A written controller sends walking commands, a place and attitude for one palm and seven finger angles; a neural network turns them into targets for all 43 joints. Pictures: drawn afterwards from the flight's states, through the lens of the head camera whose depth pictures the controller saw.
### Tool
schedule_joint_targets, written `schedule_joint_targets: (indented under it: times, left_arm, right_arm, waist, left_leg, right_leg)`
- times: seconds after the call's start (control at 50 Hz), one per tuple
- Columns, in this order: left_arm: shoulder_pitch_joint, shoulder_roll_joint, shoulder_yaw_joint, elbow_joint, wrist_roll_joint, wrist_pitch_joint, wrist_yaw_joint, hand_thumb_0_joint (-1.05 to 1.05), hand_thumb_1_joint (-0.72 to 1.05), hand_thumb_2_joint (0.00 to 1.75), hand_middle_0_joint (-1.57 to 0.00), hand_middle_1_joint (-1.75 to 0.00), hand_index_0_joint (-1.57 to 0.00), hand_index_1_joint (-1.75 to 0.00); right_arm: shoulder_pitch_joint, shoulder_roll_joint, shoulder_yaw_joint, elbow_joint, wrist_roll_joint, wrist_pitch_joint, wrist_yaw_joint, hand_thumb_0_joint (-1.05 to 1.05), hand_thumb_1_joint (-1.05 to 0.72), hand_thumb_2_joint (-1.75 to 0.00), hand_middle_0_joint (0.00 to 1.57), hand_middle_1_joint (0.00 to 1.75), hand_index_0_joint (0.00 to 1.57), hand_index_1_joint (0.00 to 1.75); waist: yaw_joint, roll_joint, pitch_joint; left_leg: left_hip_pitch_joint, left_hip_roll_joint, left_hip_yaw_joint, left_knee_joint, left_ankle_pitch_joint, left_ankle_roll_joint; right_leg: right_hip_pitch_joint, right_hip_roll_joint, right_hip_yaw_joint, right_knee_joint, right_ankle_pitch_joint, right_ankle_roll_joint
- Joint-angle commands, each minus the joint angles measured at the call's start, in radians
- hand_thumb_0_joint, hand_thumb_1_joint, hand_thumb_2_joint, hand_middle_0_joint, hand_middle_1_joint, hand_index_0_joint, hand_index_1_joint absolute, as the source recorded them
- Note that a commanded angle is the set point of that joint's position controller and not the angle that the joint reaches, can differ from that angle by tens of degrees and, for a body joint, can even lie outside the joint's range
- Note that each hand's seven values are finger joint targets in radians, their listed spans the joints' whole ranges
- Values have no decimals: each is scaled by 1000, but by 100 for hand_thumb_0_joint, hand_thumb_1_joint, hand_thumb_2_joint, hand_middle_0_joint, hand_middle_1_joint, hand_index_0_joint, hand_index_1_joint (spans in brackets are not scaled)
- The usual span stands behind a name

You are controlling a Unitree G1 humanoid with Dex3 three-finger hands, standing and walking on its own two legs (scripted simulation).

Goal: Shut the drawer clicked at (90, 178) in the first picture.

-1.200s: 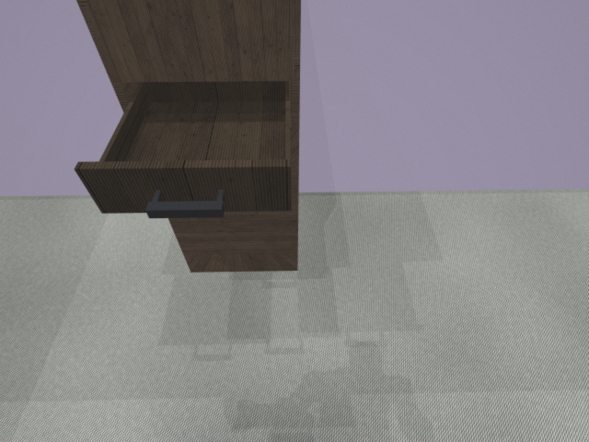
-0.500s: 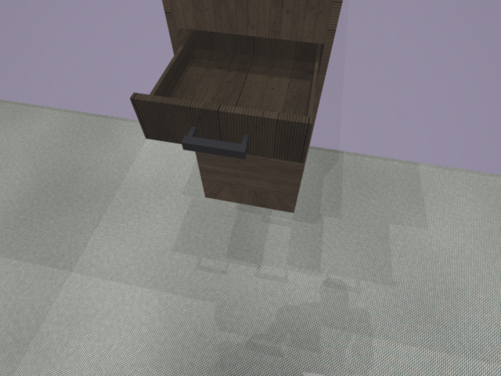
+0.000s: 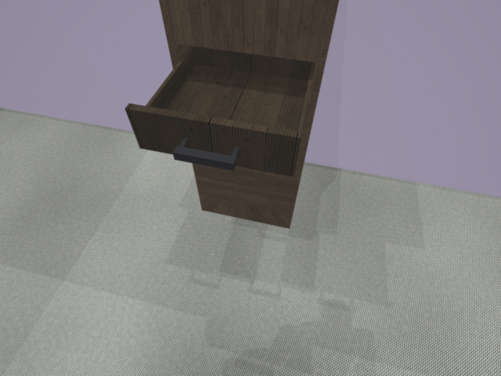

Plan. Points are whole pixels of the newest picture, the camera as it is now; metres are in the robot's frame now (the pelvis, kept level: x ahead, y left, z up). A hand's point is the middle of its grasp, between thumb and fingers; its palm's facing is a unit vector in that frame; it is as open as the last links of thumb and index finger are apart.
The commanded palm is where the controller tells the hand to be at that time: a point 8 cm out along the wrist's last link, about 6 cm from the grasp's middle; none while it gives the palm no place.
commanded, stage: stand and wait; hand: left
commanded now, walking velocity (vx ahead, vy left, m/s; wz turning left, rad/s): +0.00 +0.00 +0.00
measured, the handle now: (207, 152) +0.55 +0.12 +0.00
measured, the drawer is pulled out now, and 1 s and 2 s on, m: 0.30 0.30 0.30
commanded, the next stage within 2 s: look at it before walking up in 0.24 s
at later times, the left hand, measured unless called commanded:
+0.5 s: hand out of the picture +0.01 +0.18 -0.17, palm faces +0.05 -0.98 -0.20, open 7.4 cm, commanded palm none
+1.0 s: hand out of the picture +0.03 +0.18 -0.17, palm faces +0.03 -0.98 -0.20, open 7.4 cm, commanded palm none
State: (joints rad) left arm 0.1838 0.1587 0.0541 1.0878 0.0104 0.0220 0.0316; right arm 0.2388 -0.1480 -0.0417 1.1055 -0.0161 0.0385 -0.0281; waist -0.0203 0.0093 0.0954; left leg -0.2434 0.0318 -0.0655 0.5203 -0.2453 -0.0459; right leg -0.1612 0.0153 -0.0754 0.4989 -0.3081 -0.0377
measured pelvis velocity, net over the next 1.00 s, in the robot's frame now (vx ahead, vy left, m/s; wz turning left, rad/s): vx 0.00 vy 0.00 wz -0.02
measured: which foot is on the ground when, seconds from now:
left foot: down 0.00-1.00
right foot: down 0.00-1.00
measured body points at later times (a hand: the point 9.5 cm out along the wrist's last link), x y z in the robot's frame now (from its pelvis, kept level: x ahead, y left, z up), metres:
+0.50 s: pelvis +0.00 +0.00 +0.01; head +0.02 +0.00 +0.46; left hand +0.01 +0.23 -0.15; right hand +0.02 -0.22 -0.16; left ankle +0.02 +0.15 -0.74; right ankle -0.02 -0.09 -0.74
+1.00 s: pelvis +0.00 +0.00 +0.01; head +0.02 +0.00 +0.46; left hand +0.03 +0.23 -0.15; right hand -0.01 -0.22 -0.16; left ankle +0.02 +0.15 -0.74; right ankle -0.02 -0.09 -0.74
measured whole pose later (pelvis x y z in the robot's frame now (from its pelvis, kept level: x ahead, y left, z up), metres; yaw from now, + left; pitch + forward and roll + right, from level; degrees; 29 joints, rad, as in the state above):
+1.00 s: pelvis +0.00 +0.00 +0.01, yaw -1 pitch -2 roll +0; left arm 0.22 0.15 0.04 1.13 0.01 0.01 0.03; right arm 0.26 -0.13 -0.01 1.14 -0.02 0.01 -0.04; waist -0.01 0.00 0.08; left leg -0.17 0.04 -0.04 0.40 -0.20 -0.05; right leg -0.10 0.02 -0.06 0.39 -0.26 -0.03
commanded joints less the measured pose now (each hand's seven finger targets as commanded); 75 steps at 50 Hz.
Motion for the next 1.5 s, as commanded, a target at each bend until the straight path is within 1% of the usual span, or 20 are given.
schedule_joint_targets:
  times: [0.0, 0.04, 0.06, 0.1, 0.14, 0.18, 0.22, 0.32, 0.46, 0.72, 0.92, 1.08, 1.2, 1.28, 1.32, 1.38, 1.4, 1.44, 1.46, 1.48]
  left_arm:
    - [28, 149, 33, -53, 3, -14, 11, 0, 90, 90, -20, -30, -20, -30]
    - [31, 120, 28, -54, 0, -11, 11, 0, 90, 90, -20, -30, -20, -30]
    - [35, 109, 24, -52, -2, -9, 12, 0, 90, 90, -20, -30, -20, -30]
    - [51, 99, 19, -34, -2, -7, 10, 0, 90, 90, -20, -30, -20, -30]
    - [65, 104, 15, -20, 0, -12, 5, 0, 90, 90, -20, -30, -20, -30]
    - [56, 114, 13, -16, 0, -19, 3, 0, 90, 90, -20, -30, -20, -30]
    - [39, 119, 10, -14, -1, -21, 2, 0, 90, 90, -20, -30, -20, -30]
    - [47, 121, 3, 2, -2, -25, 2, 0, 90, 90, -20, -30, -20, -30]
    - [70, 113, -4, 23, -3, -26, 1, 0, 90, 90, -20, -30, -20, -30]
    - [89, 107, -5, 29, -5, -30, 1, 0, 90, 90, -20, -30, -20, -30]
    - [91, 110, -3, 19, -6, -31, 3, 0, 90, 90, -20, -30, -20, -30]
    - [88, 120, 18, -11, 1, -13, -2, 0, 90, 90, -20, -30, -20, -30]
    - [66, 130, 37, -50, 6, 1, -11, 0, 90, 90, -20, -30, -20, -30]
    - [61, 132, 45, -75, 10, 5, -16, 0, 90, 90, -20, -30, -20, -30]
    - [51, 142, 49, -91, 13, 8, -19, 0, 90, 90, -20, -30, -20, -30]
    - [51, 149, 49, -102, 14, 6, -19, 0, 90, 90, -20, -30, -20, -30]
    - [55, 156, 49, -102, 14, 4, -20, 0, 90, 90, -20, -30, -20, -30]
    - [67, 178, 52, -98, 16, 2, -22, 0, 90, 90, -20, -30, -20, -30]
    - [73, 190, 55, -96, 16, 2, -24, 0, 90, 90, -20, -30, -20, -30]
    - [70, 192, 55, -93, 16, 0, -23, 0, 90, 90, -20, -30, -20, -30]
  right_arm:
    - [67, -80, -25, -39, 1, -17, -7, 0, -90, -90, 20, 30, 20, 30]
    - [71, -102, -22, -32, -4, -26, -11, 0, -90, -90, 20, 30, 20, 30]
    - [62, -118, -19, -33, -5, -28, -15, 0, -90, -90, 20, 30, 20, 30]
    - [31, -121, -16, -41, -3, -31, -20, 0, -90, -90, 20, 30, 20, 30]
    - [10, -109, -12, -47, -1, -32, -17, 0, -90, -90, 20, 30, 20, 30]
    - [29, -95, -10, -45, 1, -30, -16, 0, -90, -90, 20, 30, 20, 30]
    - [40, -93, -7, -35, 0, -28, -14, 0, -90, -90, 20, 30, 20, 30]
    - [38, -100, 2, -24, 2, -32, -15, 0, -90, -90, 20, 30, 20, 30]
    - [36, -103, 9, -9, 2, -34, -17, 0, -90, -90, 20, 30, 20, 30]
    - [68, -94, 11, 8, 1, -42, -21, 0, -90, -90, 20, 30, 20, 30]
    - [84, -82, 8, 16, 2, -41, -22, 0, -90, -90, 20, 30, 20, 30]
    - [77, -88, -10, -5, 0, -28, -28, 0, -90, -90, 20, 30, 20, 30]
    - [64, -119, -28, -39, -3, -27, -32, 0, -90, -90, 20, 30, 20, 30]
    - [38, -134, -36, -71, -3, -25, -33, 0, -90, -90, 20, 30, 20, 30]
    - [32, -141, -40, -84, -4, -25, -33, 0, -90, -90, 20, 30, 20, 30]
    - [15, -137, -42, -104, -5, -24, -30, 0, -90, -90, 20, 30, 20, 30]
    - [21, -131, -39, -105, -7, -23, -27, 0, -90, -90, 20, 30, 20, 30]
    - [21, -110, -30, -107, -12, -24, -15, 0, -90, -90, 20, 30, 20, 30]
    - [16, -102, -26, -108, -14, -27, -8, 0, -90, -90, 20, 30, 20, 30]
    - [24, -99, -24, -108, -16, -31, -4, 0, -90, -90, 20, 30, 20, 30]
  waist:
    - [1, -48, -57]
    - [9, 83, -50]
    - [17, 128, -53]
    - [34, 119, -34]
    - [37, 65, -31]
    - [22, -5, -52]
    - [12, 1, -54]
    - [12, -11, -45]
    - [15, 0, -14]
    - [17, 13, -33]
    - [17, -8, -20]
    - [16, -10, -7]
    - [13, 30, -30]
    - [20, 17, -45]
    - [17, 47, -53]
    - [22, -13, -75]
    - [22, -41, -86]
    - [32, -108, -64]
    - [37, -140, -35]
    - [30, -144, -16]
  left_leg:
    - [39, 37, 18, 19, 191, 42]
    - [29, 100, -80, -78, 331, 76]
    - [5, 136, -138, -121, 337, 104]
    - [-29, 143, -166, -163, 255, 120]
    - [-41, 90, -105, -148, 144, 88]
    - [14, 54, -47, -118, 156, 59]
    - [46, 51, -30, -120, 164, 51]
    - [68, 58, -22, -137, 209, 49]
    - [80, 60, -10, -163, 178, 45]
    - [86, 64, -3, -170, 194, 45]
    - [76, 67, 6, -161, 205, 43]
    - [66, 80, 42, -95, 133, 41]
    - [31, 114, 22, -88, 87, 63]
    - [18, 128, 19, -81, 55, 75]
    - [12, 130, 22, -76, 45, 76]
    - [13, 114, 47, -44, 23, 69]
    - [2, 93, 66, -26, -43, 61]
    - [-36, 34, 101, 21, -191, 46]
    - [-48, 12, 115, 57, -199, 43]
    - [-33, 7, 124, 67, -187, 44]
  right_leg:
    - [-35, -203, 105, -87, 284, -52]
    - [-24, -113, 43, -11, 223, -1]
    - [-2, -84, 25, -5, 128, 20]
    - [25, -73, 31, -42, 55, 29]
    - [45, -102, 67, -107, 103, 16]
    - [30, -128, 89, -131, 160, 0]
    - [9, -134, 91, -146, 150, -1]
    - [19, -128, 86, -167, 187, 4]
    - [6, -120, 93, -202, 143, 7]
    - [31, -111, 101, -203, 172, 4]
    - [34, -112, 98, -193, 216, 2]
    - [-43, -102, 155, -151, 204, -11]
    - [-70, -79, 167, -80, 190, -13]
    - [-81, -65, 181, -48, 193, -12]
    - [-92, -68, 196, -35, 203, -15]
    - [-86, -80, 224, -49, 211, -20]
    - [-71, -98, 251, -87, 129, -28]
    - [-72, -141, 340, -198, -193, -60]
    - [-93, -165, 380, -254, -319, -78]
    - [-114, -170, 393, -270, -371, -91]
